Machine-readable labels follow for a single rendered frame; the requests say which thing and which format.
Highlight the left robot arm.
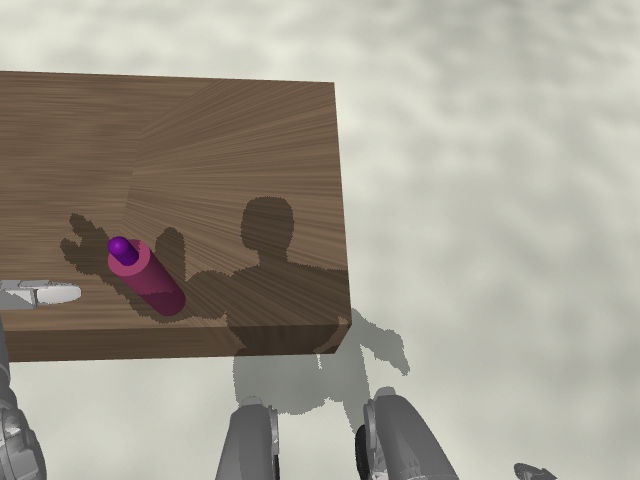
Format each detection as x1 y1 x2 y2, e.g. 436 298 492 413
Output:
0 316 47 480

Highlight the right robot hand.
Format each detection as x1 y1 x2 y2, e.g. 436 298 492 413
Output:
514 463 558 480

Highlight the bottle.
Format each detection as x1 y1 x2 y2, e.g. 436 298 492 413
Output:
108 236 186 316

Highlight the left robot hand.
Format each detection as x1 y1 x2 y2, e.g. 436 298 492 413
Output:
0 280 82 310

